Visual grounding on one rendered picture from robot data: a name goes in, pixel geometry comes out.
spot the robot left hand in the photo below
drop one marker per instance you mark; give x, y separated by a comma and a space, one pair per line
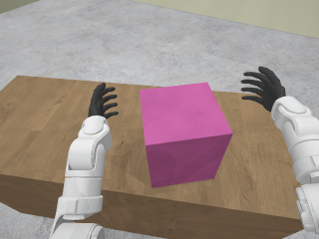
97, 107

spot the robot left upper arm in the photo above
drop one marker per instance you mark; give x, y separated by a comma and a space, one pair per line
70, 230

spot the robot right upper arm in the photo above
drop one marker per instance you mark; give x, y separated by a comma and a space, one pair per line
308, 206

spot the robot right hand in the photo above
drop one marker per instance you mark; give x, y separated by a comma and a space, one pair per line
270, 87

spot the carton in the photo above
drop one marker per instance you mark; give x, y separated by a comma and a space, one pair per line
186, 133

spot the pedestal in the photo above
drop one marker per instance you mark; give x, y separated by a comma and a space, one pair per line
252, 196

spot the right robot forearm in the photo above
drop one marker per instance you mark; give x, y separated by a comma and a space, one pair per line
301, 134

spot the left robot forearm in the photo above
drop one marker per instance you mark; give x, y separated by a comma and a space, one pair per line
82, 190

